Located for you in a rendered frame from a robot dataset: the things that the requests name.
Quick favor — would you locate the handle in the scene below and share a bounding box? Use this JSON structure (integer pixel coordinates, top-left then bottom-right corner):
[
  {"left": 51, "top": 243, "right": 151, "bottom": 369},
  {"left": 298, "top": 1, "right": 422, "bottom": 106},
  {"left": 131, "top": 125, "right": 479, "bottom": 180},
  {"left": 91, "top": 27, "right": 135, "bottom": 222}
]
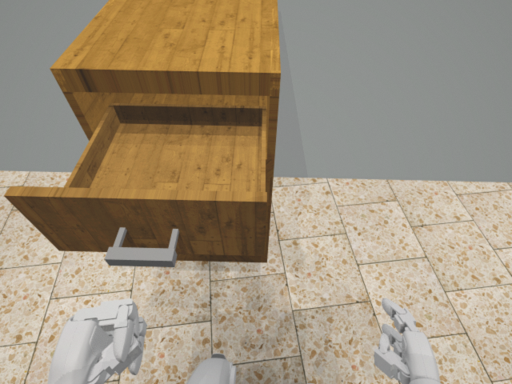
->
[{"left": 105, "top": 227, "right": 179, "bottom": 267}]

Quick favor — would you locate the right robot hand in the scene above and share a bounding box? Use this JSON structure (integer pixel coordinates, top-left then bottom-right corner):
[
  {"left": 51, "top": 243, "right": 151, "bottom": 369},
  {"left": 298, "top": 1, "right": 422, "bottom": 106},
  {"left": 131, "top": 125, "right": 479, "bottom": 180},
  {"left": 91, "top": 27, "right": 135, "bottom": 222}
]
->
[{"left": 374, "top": 298, "right": 440, "bottom": 384}]

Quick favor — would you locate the cabinet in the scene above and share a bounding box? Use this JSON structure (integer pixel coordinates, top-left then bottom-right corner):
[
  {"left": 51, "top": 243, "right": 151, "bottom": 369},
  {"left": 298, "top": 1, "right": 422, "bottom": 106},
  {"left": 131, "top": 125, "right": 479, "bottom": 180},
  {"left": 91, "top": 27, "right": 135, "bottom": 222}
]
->
[{"left": 50, "top": 0, "right": 281, "bottom": 262}]

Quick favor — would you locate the left robot hand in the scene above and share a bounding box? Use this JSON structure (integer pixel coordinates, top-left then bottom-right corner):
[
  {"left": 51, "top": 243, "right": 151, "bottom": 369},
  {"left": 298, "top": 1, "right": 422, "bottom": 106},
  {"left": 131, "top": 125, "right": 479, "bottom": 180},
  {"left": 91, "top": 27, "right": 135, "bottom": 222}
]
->
[{"left": 48, "top": 298, "right": 147, "bottom": 384}]

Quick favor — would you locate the left robot thigh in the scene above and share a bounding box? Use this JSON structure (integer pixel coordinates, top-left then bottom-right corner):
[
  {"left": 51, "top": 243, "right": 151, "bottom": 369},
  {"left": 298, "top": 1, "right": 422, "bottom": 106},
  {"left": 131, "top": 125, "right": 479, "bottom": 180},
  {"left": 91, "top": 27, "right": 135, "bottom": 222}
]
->
[{"left": 187, "top": 358, "right": 236, "bottom": 384}]

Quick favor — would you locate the drawer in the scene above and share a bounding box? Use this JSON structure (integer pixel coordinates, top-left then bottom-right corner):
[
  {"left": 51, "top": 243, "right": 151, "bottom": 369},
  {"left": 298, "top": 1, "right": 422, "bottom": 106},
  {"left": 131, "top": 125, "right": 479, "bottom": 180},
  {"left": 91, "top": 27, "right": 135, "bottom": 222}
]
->
[{"left": 4, "top": 103, "right": 267, "bottom": 256}]

